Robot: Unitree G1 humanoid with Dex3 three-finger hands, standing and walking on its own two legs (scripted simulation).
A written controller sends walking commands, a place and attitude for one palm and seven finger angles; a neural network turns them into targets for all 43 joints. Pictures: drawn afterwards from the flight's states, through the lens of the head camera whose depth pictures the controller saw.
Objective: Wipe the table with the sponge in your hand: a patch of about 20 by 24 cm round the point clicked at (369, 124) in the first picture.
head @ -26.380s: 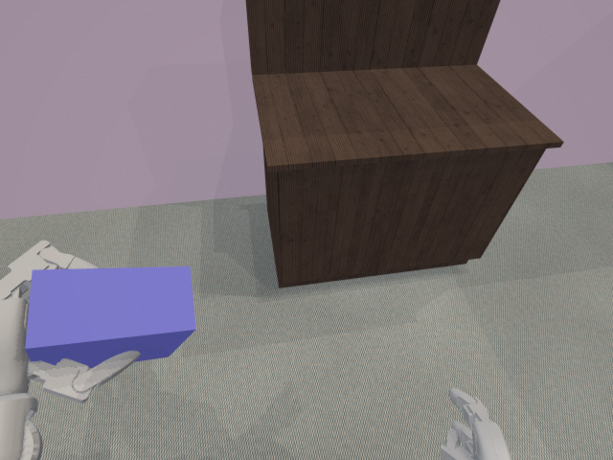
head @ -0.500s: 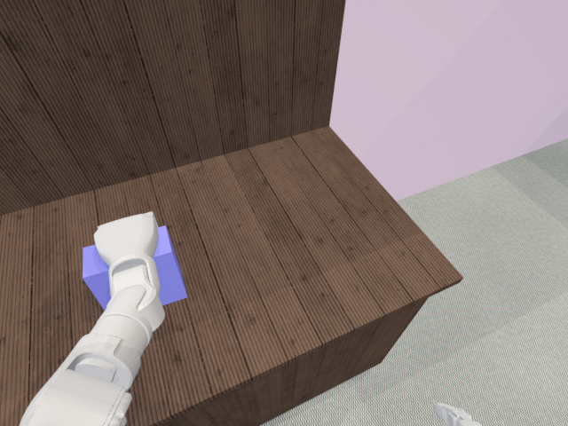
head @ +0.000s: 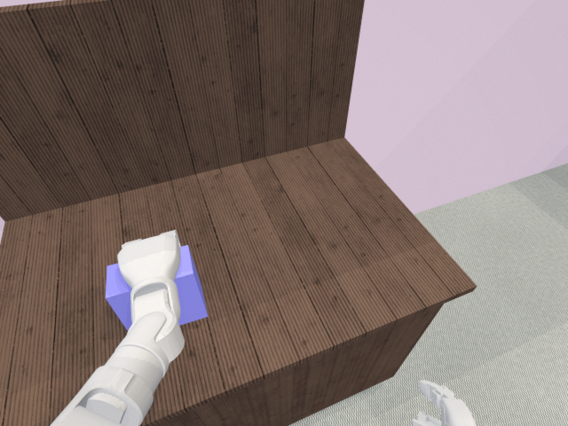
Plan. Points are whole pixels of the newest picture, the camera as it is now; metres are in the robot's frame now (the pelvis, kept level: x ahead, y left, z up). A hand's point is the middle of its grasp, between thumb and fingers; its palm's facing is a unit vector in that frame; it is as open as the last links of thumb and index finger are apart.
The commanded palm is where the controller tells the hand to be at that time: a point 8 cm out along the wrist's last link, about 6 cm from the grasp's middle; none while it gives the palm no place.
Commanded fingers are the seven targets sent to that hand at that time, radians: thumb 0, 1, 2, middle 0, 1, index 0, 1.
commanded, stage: wipe back along the middle lane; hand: left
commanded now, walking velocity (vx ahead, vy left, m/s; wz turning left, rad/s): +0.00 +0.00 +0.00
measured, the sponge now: (163, 300) +0.32 +0.25 -0.06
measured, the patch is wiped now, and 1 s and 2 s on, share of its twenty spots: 0.60 0.70 0.90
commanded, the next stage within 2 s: slide across to the third lane in 0.62 s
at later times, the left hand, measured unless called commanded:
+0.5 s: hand (170, 309) +0.28 +0.21 +0.00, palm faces -0.04 -0.06 -1.00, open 10.3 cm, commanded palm +0.23 +0.18 +0.03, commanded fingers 0.00 0.10 1.30 -1.20 -1.60 -1.20 -1.60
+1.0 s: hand (182, 323) +0.26 +0.18 +0.00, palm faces -0.09 -0.08 -0.99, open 10.2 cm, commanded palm +0.24 +0.15 +0.05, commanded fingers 0.00 0.10 1.30 -1.20 -1.60 -1.20 -1.60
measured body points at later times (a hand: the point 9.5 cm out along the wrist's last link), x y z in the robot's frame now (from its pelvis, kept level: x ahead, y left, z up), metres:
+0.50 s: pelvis +0.00 -0.01 +0.00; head -0.02 -0.03 +0.45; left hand +0.28 +0.20 +0.05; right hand +0.23 -0.22 -0.08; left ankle +0.00 +0.09 -0.73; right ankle +0.00 -0.11 -0.73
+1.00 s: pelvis -0.02 -0.03 +0.00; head -0.03 -0.06 +0.45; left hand +0.26 +0.18 +0.05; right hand +0.21 -0.24 -0.09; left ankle +0.00 +0.09 -0.73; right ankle +0.00 -0.11 -0.73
